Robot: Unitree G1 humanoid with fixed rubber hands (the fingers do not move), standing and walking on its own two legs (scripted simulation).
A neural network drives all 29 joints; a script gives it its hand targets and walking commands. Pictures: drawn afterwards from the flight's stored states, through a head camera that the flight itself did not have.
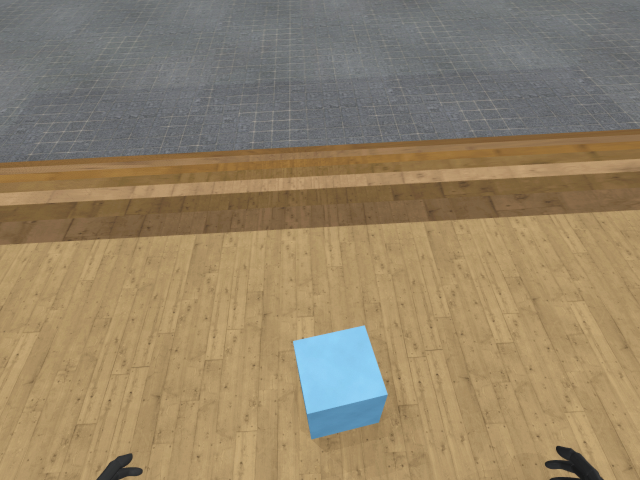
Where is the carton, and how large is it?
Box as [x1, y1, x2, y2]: [293, 325, 387, 439]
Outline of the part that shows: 364,325 293,341 311,439 378,422 387,394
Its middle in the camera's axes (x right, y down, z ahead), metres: +0.06 +0.42 +1.13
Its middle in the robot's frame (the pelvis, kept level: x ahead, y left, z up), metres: +0.46 -0.01 -0.66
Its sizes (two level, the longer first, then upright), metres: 0.210 0.200 0.250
